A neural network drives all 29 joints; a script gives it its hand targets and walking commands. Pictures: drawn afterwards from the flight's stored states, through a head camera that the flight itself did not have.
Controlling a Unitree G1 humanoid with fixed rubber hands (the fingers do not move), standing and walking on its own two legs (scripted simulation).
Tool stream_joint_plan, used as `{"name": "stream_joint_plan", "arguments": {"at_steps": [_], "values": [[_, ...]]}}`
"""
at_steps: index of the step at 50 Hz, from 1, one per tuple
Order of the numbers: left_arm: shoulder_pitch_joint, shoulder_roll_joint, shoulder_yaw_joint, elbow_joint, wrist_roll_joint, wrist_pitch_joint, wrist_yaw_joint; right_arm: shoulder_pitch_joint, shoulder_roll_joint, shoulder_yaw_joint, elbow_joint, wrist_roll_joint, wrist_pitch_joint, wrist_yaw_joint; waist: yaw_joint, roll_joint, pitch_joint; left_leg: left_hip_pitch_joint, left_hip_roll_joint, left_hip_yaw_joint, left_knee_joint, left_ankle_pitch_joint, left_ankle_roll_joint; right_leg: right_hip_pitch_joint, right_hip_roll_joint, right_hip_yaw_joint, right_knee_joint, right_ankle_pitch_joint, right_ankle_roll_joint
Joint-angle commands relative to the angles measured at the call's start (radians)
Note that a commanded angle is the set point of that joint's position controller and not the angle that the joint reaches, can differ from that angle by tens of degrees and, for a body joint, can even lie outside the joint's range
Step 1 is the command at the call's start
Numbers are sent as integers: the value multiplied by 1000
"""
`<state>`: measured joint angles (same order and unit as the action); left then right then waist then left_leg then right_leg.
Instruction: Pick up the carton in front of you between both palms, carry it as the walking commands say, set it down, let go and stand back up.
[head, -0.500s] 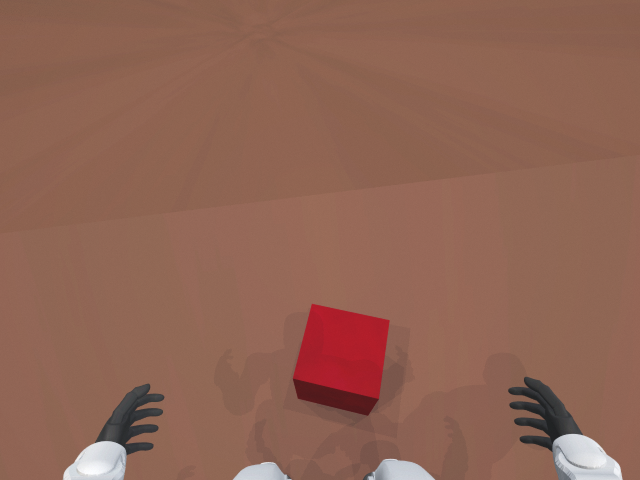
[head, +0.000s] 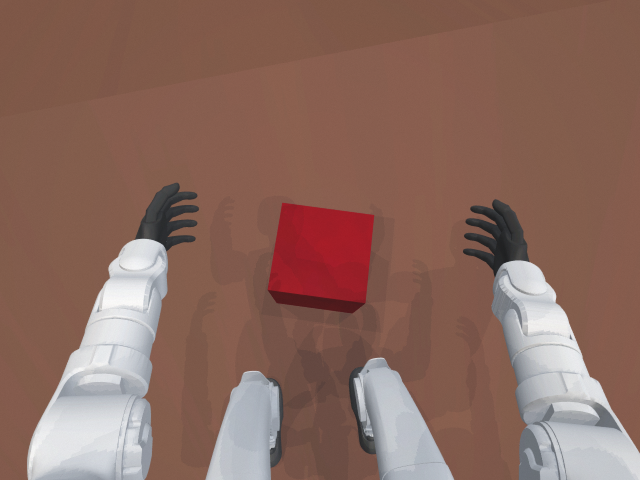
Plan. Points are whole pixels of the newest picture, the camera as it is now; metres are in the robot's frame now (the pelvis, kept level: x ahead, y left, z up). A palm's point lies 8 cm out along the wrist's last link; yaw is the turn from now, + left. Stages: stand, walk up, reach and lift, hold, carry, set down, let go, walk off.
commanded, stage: reach and lift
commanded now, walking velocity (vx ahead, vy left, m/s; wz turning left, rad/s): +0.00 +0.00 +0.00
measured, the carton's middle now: (320, 263) +0.47 -0.04 -0.55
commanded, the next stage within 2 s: none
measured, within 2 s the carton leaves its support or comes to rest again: neither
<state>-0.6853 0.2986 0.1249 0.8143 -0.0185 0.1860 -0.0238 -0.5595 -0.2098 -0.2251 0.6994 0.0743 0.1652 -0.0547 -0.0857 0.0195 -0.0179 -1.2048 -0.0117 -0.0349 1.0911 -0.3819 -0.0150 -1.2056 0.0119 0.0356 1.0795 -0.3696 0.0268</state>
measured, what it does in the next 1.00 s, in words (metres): lowers itself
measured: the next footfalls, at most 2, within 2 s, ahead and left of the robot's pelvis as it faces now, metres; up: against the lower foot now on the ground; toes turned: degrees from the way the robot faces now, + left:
none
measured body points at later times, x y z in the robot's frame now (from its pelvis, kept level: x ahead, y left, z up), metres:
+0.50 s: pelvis -0.01 +0.01 -0.05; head +0.30 +0.01 +0.27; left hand +0.54 +0.15 -0.18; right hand +0.45 -0.23 -0.18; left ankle +0.06 +0.12 -0.64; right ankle +0.06 -0.13 -0.64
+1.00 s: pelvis -0.06 +0.01 -0.25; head +0.30 +0.01 +0.02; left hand +0.52 +0.14 -0.42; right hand +0.44 -0.24 -0.41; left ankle +0.06 +0.13 -0.64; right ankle +0.06 -0.13 -0.64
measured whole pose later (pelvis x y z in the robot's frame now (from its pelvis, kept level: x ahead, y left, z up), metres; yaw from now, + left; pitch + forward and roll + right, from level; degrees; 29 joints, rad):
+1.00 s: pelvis -0.06 +0.01 -0.25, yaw -2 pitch +46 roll -3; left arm -1.37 0.43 0.01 1.05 -0.15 0.12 0.07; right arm -1.19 -0.24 -0.27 0.91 0.21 0.08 -0.13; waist -0.11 0.01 0.12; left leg -2.27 -0.06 -0.07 1.98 -0.51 -0.03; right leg -2.25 0.04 0.02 1.94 -0.49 0.07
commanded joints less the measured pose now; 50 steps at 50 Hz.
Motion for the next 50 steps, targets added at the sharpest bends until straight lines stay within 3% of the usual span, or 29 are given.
{"name": "stream_joint_plan", "arguments": {"at_steps": [1,6,10,17,23,28,32,37,41,47,50], "values": [[-469,178,40,6,-2,20,-11,-395,-106,-48,-67,13,30,-26,-24,29,-709,296,-46,47,-100,25,-1,230,28,-87,-119,91,42],[-694,194,56,117,11,18,-43,-581,-74,-107,-9,-18,42,-43,-56,21,-761,207,-55,57,-72,-40,1,165,36,-112,-92,22,48],[-811,195,82,168,56,5,-53,-678,-42,-168,4,-56,27,-47,-62,67,-842,194,-62,58,-47,-6,-5,110,44,-126,-56,67,52],[-779,127,140,136,142,-32,-25,-595,1,-237,-24,-130,-37,-25,-62,115,-1027,288,-74,34,26,316,-9,13,61,-135,-1,311,57],[-683,34,140,112,143,-88,6,-525,27,-263,4,-142,-115,-1,-66,113,-976,95,-65,2,168,478,-10,-195,57,-125,135,441,54],[-664,33,106,136,118,-117,41,-518,11,-241,57,-103,-146,3,-50,99,-945,-134,-60,-9,314,427,-15,-335,49,-114,289,418,57],[-691,80,55,113,72,-131,72,-542,-26,-195,57,-41,-153,-10,-35,106,-1048,-208,-59,4,447,401,-19,-348,52,-110,419,428,65],[-806,153,-33,16,-35,-127,102,-640,-110,-116,2,57,-146,-44,-52,141,-1234,-167,-54,27,609,374,-27,-346,49,-126,571,420,67],[-905,192,-94,-8,-107,-103,110,-721,-154,-71,-1,121,-121,-73,-68,169,-1266,-166,-44,45,680,271,-29,-386,35,-142,649,316,64],[-992,216,-113,164,-134,-77,96,-843,-164,-52,144,139,-96,-82,-70,144,-994,-372,-20,43,730,-14,-16,-536,-1,-135,715,59,56],[-1029,219,-108,264,-127,-89,83,-916,-156,-47,222,124,-110,-76,-61,108,-865,-474,-12,33,764,-81,-9,-568,-10,-120,755,0,56]]}}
